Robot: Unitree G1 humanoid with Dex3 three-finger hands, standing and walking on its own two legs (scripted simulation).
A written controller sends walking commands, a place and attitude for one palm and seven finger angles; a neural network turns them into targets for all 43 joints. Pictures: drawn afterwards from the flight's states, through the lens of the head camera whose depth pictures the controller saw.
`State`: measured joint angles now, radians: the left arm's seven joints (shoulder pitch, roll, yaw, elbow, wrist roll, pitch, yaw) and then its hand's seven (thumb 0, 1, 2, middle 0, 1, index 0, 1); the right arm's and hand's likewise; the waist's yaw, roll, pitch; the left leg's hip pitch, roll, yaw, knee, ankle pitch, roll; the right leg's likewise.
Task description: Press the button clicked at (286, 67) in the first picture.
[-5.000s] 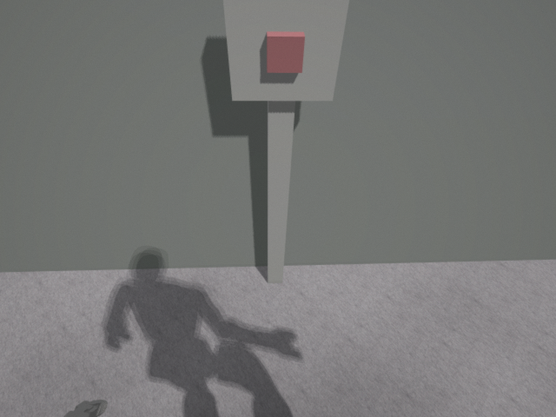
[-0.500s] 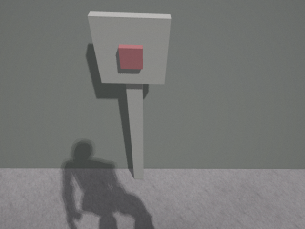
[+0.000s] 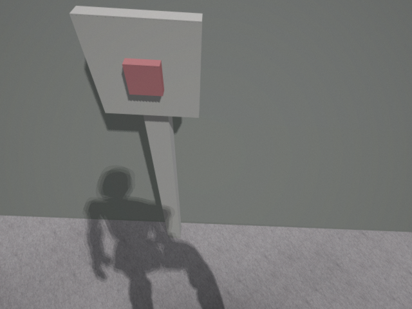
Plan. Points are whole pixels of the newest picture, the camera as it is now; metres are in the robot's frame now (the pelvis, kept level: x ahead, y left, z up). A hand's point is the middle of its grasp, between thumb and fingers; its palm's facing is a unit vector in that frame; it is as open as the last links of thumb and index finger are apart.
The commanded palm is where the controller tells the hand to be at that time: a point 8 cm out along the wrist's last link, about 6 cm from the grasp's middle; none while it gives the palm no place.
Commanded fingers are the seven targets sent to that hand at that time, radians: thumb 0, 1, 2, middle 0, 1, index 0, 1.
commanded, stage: come to a stop and stand still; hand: left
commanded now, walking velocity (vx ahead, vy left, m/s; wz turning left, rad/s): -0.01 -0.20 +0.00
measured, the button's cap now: (144, 76) +0.49 +0.15 +0.19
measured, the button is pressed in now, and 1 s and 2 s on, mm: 0 0 0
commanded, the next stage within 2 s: look again from close up in 0.98 s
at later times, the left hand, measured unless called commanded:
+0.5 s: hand out of the picture +0.03 +0.12 -0.18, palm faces +0.08 -0.98 -0.19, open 7.3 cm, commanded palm none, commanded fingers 0.00 0.90 0.90 -0.20 -0.30 -0.20 -0.30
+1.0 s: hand out of the picture +0.05 +0.13 -0.17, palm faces +0.00 -0.97 -0.23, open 7.4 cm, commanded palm none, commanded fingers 0.00 0.90 0.90 -0.20 -0.30 -0.20 -0.30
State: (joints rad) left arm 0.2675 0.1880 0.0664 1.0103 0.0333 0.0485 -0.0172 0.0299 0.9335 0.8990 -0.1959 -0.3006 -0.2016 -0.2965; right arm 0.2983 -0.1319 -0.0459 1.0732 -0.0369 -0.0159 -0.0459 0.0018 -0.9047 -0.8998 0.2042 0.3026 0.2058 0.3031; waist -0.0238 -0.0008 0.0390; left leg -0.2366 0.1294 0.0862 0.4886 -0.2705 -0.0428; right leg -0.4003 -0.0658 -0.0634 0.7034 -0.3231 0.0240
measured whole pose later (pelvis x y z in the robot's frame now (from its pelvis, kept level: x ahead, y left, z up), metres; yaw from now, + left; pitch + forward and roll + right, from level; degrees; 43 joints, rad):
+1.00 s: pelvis +0.03 -0.05 +0.00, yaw +0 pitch -1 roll +0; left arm 0.28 0.17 -0.02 1.04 0.02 -0.01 0.03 0.01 0.90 0.90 -0.20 -0.30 -0.20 -0.30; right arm 0.30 -0.18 0.01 1.05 -0.01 0.00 -0.01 0.00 -0.91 -0.90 0.20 0.30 0.20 0.30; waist 0.00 0.02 0.00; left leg -0.20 -0.02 0.12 0.43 -0.22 0.06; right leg -0.23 -0.04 -0.09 0.46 -0.22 0.00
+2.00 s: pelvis +0.03 -0.06 -0.01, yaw +0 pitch -1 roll -1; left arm 0.27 0.17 0.00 1.03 0.02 -0.02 0.05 0.01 0.90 0.90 -0.20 -0.30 -0.20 -0.30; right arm 0.24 -0.18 -0.03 1.00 -0.01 0.02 -0.02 0.01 -0.92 -0.90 0.20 0.30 0.20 0.30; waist -0.01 0.02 0.06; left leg -0.26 0.01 0.08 0.59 -0.30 0.02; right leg -0.26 -0.02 -0.09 0.57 -0.29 -0.02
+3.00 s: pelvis +0.09 -0.07 +0.00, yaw +0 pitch +0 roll +0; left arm 0.26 0.16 -0.01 1.12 0.01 -0.02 0.04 0.01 0.92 0.90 -0.20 -0.30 -0.20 -0.30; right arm 0.25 -0.14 0.01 1.15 -0.01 -0.02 -0.04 0.01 -0.92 -0.90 0.20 0.30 0.20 0.30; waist 0.00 -0.01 0.04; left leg -0.12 0.01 0.07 0.42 -0.31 0.01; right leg -0.13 0.01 -0.06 0.44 -0.31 -0.03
